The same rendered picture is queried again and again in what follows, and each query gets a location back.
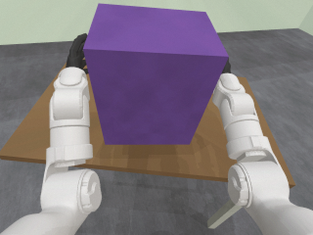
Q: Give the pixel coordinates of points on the left robot forearm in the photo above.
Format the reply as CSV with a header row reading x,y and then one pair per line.
x,y
69,122

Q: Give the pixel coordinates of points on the robot right upper arm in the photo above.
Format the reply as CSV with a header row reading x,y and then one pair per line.
x,y
262,190

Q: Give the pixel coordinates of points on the right robot forearm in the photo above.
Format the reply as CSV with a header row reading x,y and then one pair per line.
x,y
246,142

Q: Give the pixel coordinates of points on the right robot hand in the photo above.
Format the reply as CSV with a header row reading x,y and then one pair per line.
x,y
227,68

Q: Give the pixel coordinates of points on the table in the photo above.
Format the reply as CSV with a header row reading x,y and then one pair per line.
x,y
205,158

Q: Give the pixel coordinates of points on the robot left upper arm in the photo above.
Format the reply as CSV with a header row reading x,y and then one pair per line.
x,y
67,199

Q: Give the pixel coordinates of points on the carton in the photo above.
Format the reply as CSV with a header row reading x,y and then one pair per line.
x,y
152,72

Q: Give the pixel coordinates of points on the left robot hand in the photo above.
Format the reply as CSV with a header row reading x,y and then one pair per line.
x,y
76,55

